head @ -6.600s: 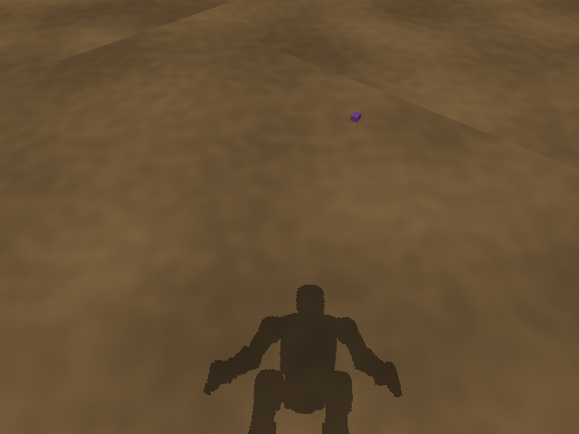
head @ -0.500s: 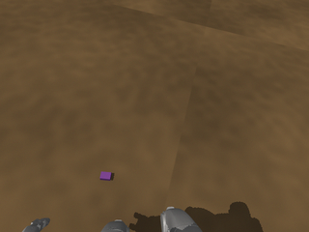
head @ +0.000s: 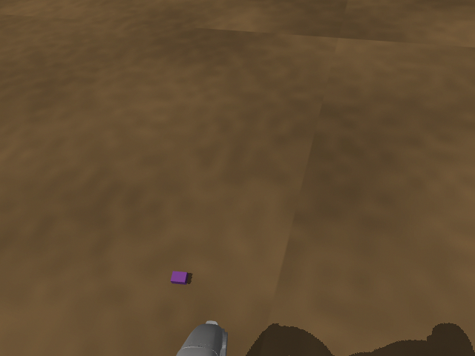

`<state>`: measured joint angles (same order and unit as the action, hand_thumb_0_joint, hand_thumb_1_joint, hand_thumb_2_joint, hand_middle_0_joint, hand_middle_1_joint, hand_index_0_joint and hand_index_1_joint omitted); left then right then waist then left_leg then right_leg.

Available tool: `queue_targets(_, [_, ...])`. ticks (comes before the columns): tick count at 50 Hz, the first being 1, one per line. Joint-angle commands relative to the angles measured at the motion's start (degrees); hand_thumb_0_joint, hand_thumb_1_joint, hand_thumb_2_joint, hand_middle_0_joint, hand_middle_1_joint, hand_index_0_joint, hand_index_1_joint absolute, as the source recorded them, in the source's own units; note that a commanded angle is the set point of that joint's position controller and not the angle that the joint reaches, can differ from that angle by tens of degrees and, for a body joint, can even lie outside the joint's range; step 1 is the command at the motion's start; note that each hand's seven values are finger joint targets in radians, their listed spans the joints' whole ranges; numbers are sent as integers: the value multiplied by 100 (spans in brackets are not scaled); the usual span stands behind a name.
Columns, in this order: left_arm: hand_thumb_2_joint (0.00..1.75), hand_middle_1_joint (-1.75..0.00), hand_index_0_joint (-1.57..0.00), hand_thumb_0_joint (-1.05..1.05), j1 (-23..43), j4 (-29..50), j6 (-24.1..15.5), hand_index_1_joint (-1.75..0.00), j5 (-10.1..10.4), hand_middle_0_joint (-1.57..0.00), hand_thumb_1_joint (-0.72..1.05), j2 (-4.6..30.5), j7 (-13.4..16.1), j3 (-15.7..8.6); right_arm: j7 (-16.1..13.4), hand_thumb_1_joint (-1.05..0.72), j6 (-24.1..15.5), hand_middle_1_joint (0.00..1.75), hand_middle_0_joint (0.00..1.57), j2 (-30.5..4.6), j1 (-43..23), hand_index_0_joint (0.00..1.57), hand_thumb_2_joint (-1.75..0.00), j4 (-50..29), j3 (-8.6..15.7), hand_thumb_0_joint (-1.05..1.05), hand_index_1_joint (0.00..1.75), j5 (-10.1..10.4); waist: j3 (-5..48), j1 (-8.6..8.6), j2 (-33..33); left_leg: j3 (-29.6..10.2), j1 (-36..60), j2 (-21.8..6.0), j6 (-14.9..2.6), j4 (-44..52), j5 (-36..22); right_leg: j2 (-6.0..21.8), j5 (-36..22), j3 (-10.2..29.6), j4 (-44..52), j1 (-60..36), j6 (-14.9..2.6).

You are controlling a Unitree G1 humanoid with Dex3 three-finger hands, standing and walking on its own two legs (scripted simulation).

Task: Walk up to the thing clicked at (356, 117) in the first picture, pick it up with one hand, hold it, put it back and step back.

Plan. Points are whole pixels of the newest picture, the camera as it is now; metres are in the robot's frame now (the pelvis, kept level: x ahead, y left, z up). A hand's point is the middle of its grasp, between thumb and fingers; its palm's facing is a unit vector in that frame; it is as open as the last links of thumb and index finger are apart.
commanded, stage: walk up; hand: left
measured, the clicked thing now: (179, 277) +0.49 +0.35 -0.74
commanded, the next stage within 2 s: stand in 1.54 s
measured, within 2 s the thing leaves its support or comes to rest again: neither
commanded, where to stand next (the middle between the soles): +0.11 +0.09 m, yaw +1 degrees
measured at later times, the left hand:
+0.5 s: hand out of the picture +0.11 +0.31 -0.16, palm faces +0.00 -0.92 -0.39, open 7.4 cm
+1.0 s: hand out of the picture +0.11 +0.31 -0.13, palm faces +0.02 -0.94 -0.35, open 7.4 cm
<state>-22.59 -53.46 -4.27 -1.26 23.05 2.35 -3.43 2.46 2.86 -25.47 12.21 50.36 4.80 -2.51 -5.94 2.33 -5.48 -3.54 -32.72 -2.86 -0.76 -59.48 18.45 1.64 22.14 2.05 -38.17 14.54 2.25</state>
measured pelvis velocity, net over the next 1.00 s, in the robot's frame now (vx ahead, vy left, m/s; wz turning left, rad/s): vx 0.02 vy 0.05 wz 0.03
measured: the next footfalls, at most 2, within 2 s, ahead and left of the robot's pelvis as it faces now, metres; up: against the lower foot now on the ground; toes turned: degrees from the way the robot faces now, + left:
left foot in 0.14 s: +0.10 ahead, +0.18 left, +0.00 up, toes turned +2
right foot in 0.38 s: +0.10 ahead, -0.09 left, +0.00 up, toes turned +0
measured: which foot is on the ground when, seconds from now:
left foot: up 0.00-0.12, down 0.14-1.00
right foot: down 0.00-0.18, up 0.20-0.36, down 0.38-1.00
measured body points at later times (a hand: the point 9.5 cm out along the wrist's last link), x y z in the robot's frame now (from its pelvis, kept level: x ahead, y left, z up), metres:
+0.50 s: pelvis +0.02 +0.05 -0.01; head +0.06 +0.05 +0.44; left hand +0.11 +0.36 -0.13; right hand +0.15 -0.26 -0.13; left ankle +0.06 +0.18 -0.72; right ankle +0.06 -0.09 -0.72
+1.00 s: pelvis +0.02 +0.05 +0.02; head +0.04 +0.05 +0.47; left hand +0.11 +0.36 -0.10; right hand +0.13 -0.25 -0.11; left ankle +0.06 +0.18 -0.72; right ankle +0.06 -0.09 -0.72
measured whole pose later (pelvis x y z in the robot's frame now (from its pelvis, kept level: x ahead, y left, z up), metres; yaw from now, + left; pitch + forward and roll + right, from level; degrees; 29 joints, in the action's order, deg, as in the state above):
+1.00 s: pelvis +0.02 +0.05 +0.02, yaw +2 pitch -3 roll +0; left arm -2.9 -64.9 -0.5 0.2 20.9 -0.7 -0.2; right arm 1.1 -0.1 -20.8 2.6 65.5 0.0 0.3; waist -4.5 0.2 -0.4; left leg 0.2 -12.2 -1.2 0.7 -24.7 9.8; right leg 2.5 10.1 -1.9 -24.2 11.3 1.5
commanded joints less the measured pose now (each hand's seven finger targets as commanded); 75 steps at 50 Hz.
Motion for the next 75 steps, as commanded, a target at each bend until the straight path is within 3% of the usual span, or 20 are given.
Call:
queue_targets(1, [90, -30, -20, 0, -221, 500, -150, -30, 8, -20, 90, 1720, 186, -451, -6, -90, -141, 30, 20, -885, -612, 20, -90, -708, 297, 0, 30, 13, 272, 120, 1770, 50, -290, -155, 55, 729, 317, 1292, -3509, 1151, 745, -683, -1339])
queue_targets(4, [90, -30, -20, 0, 69, 652, -58, -30, 65, -20, 90, 1792, 175, -413, -13, -90, -253, 30, 20, -794, -539, 20, -90, -613, 309, 0, 30, 113, 569, 19, 1805, 444, 747, 100, -2, 1807, 228, 1091, -3828, 695, 200, -396, -1225])
queue_targets(6, [90, -30, -20, 0, 270, 712, 32, -30, 125, -20, 90, 1663, 143, -312, -51, -90, -315, 30, 20, -833, 10, 20, -90, -301, 370, 0, 30, 140, 841, -340, 1317, 782, 2072, 428, -106, 2656, -646, 786, -3114, 275, -653, 274, -955])
queue_targets(7, [90, -30, -20, 0, 100, 727, 50, -30, 121, -20, 90, 1362, 137, -194, -102, -90, -351, 30, 20, -1019, 449, 20, -90, -144, 434, 0, 30, 112, 1196, -545, 741, 409, 2912, 325, -289, 2866, -862, 530, -2438, 55, -1612, 707, -742])
queue_targets(8, [90, -30, -20, 0, -143, 790, 37, -30, 145, -20, 90, 970, 134, -61, -159, -90, -397, 30, 20, -1401, 719, 20, -90, -186, 529, 0, 30, 58, 1488, -665, -231, -1126, 3841, -707, -669, 2913, -1584, 161, -913, -59, -2517, 1852, -405])
queue_targets(9, [90, -30, -20, 0, 57, 806, 81, -30, 176, -20, 90, 1072, 198, -61, -177, -90, -388, 30, 20, -1646, 584, 20, -90, -312, 514, 0, 30, 211, 1710, -655, -625, -2580, 3666, -1828, -1489, 3239, -1762, -181, 1332, -290, -2677, 2195, -341])
queue_targets(10, [90, -30, -20, 0, 292, 637, 99, -30, 115, -20, 90, 1361, 260, -89, -164, -90, -350, 30, 20, -1731, 326, 20, -90, -275, 536, 0, 30, 269, 1460, -557, -462, -2969, 2859, -2120, -1919, 3371, -1081, 141, 1529, 67, -2674, 1884, -373])
queue_targets(11, [90, -30, -20, 0, 463, 578, 81, -30, 133, -20, 90, 1538, 233, -111, -185, -90, -303, 30, 20, -1543, 32, 20, -90, -327, 471, 0, 30, 258, 1081, -498, -192, -2334, 2259, -1875, -1852, 3248, -1116, 255, 1522, 91, -2381, 1638, -358])
queue_targets(13, [90, -30, -20, 0, 428, 460, 70, -30, 158, -20, 90, 1391, 129, -166, -241, -90, -331, 30, 20, -1078, -319, 20, -90, -399, 249, 0, 30, 224, 780, -300, 112, -1081, 1923, -1115, -1211, 2789, -2122, 254, 1082, -18, -1852, 1380, -345])
queue_targets(18, [90, -30, -20, 0, 122, 64, 97, -30, 152, -20, 90, 1089, 65, -174, -268, -90, -329, 30, 20, -929, -863, 20, -90, -256, 19, 0, 30, 319, 785, 78, -378, -408, 1159, -662, -705, 2099, -2557, -96, -946, -462, 248, -141, -352])
queue_targets(19, [90, -30, -20, 0, 242, 59, 89, -30, 88, -20, 90, 1221, 66, -205, -265, -90, -321, 30, 20, -783, -831, 20, -90, -252, -30, 0, 30, 367, 816, 88, -163, -428, 912, -603, -506, 1956, -2121, 78, -1524, -90, 356, -356, -453])
queue_targets(21, [90, -30, -20, 0, 935, 259, 60, -30, -11, -20, 90, 1677, 41, -227, -280, -90, -293, 30, 20, -516, -614, 20, -90, -155, -122, 0, 30, 401, 645, -216, 690, -63, 809, 14, -109, 1428, -470, 1427, -931, 1877, 1370, 196, -1042])
queue_targets(22, [90, -30, -20, 0, 1548, 316, 84, -30, 33, -20, 90, 1873, 10, -227, -326, -90, -262, 30, 20, -743, -577, 20, -90, 38, -10, 0, 30, 368, 637, -333, 1053, 156, 1509, 123, -124, 1011, 903, 1891, -682, 2067, 1443, 1029, -1492])
queue_targets(23, [90, -30, -20, 0, 1937, 390, 92, -30, 28, -20, 90, 1690, -20, -180, -318, -90, -274, 30, 20, -784, -312, 20, -90, 235, 24, 0, 30, 339, 557, -531, 1045, 107, 1968, 5, -116, 1243, 835, 1688, -645, 1785, 1210, 1279, -1389])
queue_targets(25, [90, -30, -20, 0, 1956, 299, 169, -30, 56, -20, 90, 1375, -61, -59, -271, -90, -347, 30, 20, -880, -377, 20, -90, 370, 20, 0, 30, 341, 438, -530, 703, -226, 2004, -126, -211, 2546, -97, 868, -803, 646, 785, 1216, -698])
queue_targets(28, [90, -30, -20, 0, 1597, -5, 243, -30, 87, -20, 90, 1194, -111, -51, -242, -90, -439, 30, 20, -1069, -901, 20, -90, 372, -48, 0, 30, 271, 633, -88, 504, -1308, 1040, -912, -649, 3425, 33, 59, -339, 55, 101, 69, -384])
queue_targets(34, [90, -30, -20, 0, 1839, -308, 201, -30, 182, -20, 90, 1046, -176, 37, -238, -90, -485, 30, 20, -859, -1080, 20, -90, 743, -199, 0, 30, 258, 933, -103, 68, -472, 1564, -406, -136, 3421, -850, 446, -1206, 251, 890, -401, -504])
queue_targets(39, [90, -30, -20, 0, 2098, -516, 225, -30, 174, -20, 90, 1055, -185, 82, -240, -90, -480, 30, 20, -800, -1111, 20, -90, 951, -252, 0, 30, 303, 1085, -164, 263, -329, 1983, -427, -130, 3566, -1409, 526, -1530, 186, 1301, -573, -428])
queue_targets(56, [90, -30, -20, 0, 2251, -984, 244, -30, 98, -20, 90, 991, -256, 53, -179, -90, -403, 30, 20, -739, -1184, 20, -90, 1365, -235, 0, 30, 247, 627, -244, 629, -262, 2302, -346, 6, 4296, -459, 659, -396, 261, 2429, -298, -293])
queue_targets(75, [90, -30, -20, 0, 2081, -999, 269, -30, 108, -20, 90, 896, -250, 20, -235, -90, -443, 30, 20, -687, -1068, 20, -90, 1341, -227, 0, 30, 236, 932, -235, 437, -281, 2286, -443, 13, 4310, -1395, 646, -1532, 69, 2227, -887, -263])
